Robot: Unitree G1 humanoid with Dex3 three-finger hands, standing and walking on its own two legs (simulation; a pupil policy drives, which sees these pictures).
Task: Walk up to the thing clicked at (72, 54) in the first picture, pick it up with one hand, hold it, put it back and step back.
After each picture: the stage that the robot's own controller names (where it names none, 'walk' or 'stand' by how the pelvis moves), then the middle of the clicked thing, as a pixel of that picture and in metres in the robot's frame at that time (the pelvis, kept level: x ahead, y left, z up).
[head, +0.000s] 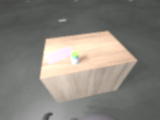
stand; (75, 58) +0.58 +0.19 -0.03
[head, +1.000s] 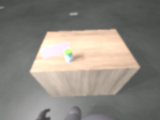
rise first; (68, 55) +0.55 +0.24 -0.01
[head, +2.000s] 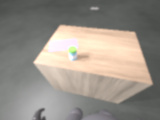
rise first; (72, 53) +0.54 +0.19 +0.00
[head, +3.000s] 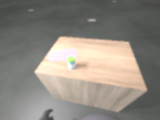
stand; (71, 62) +0.52 +0.21 -0.03
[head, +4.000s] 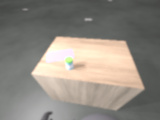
stand; (69, 63) +0.51 +0.22 -0.04
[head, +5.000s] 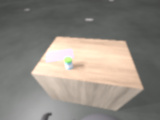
stand; (68, 63) +0.51 +0.23 -0.04
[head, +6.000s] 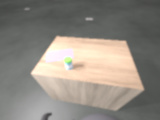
stand; (68, 63) +0.51 +0.23 -0.04
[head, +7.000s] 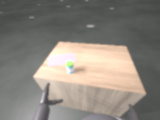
rise first; (70, 67) +0.50 +0.23 -0.03
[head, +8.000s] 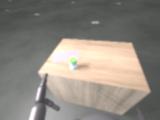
go down; (73, 63) +0.52 +0.22 -0.03
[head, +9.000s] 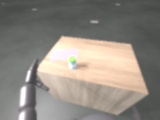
go down; (72, 62) +0.52 +0.20 -0.02
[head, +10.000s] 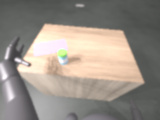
go down; (63, 57) +0.50 +0.21 +0.01
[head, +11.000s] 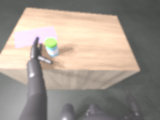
close in; (52, 47) +0.51 +0.22 +0.05
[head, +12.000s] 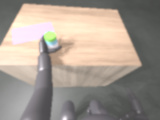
close; (52, 42) +0.54 +0.21 +0.07
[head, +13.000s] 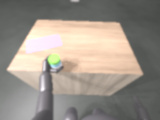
lift; (56, 63) +0.41 +0.22 +0.05
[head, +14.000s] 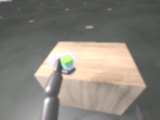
lift; (68, 65) +0.33 +0.16 +0.18
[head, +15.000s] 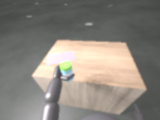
hold; (67, 71) +0.32 +0.17 +0.13
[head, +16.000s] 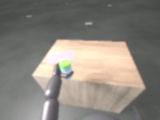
hold; (66, 69) +0.33 +0.18 +0.13
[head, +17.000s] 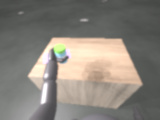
crouch; (61, 54) +0.42 +0.20 +0.17
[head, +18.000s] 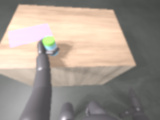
lower; (51, 46) +0.52 +0.21 +0.04
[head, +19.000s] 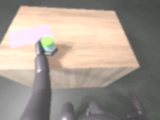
lower; (49, 46) +0.51 +0.22 +0.06
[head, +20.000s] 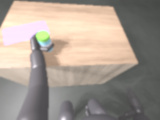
lower; (45, 42) +0.54 +0.23 +0.07
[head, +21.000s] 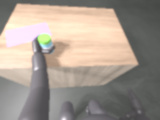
lower; (46, 44) +0.53 +0.22 +0.07
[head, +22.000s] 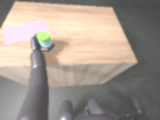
rest; (45, 42) +0.54 +0.22 +0.07
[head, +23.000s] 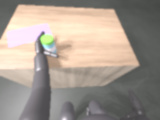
withdraw; (49, 45) +0.52 +0.21 +0.06
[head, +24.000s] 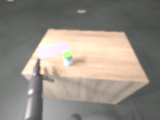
sink last; (68, 58) +0.50 +0.19 +0.02
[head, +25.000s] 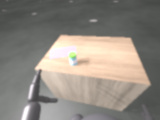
stand; (73, 58) +0.54 +0.21 +0.02
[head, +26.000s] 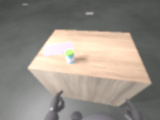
stand; (70, 56) +0.52 +0.21 +0.03
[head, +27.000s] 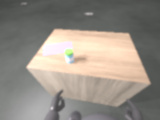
stand; (69, 56) +0.52 +0.21 +0.03
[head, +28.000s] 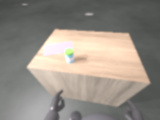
stand; (69, 56) +0.52 +0.21 +0.04
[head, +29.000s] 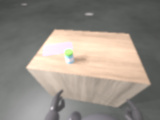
stand; (69, 56) +0.52 +0.21 +0.03
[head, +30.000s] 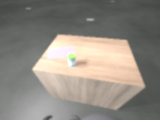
stand; (72, 60) +0.53 +0.21 -0.01
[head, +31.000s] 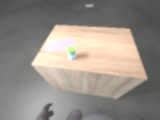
walk; (71, 53) +0.55 +0.20 -0.02
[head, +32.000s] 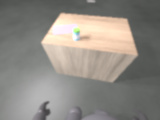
walk; (76, 34) +0.79 +0.21 -0.02
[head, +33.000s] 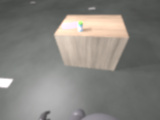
stand; (80, 26) +1.10 +0.24 -0.01
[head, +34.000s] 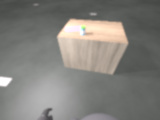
stand; (83, 30) +1.12 +0.19 -0.03
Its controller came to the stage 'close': yes
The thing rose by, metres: 0.23
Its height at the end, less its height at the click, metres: +0.00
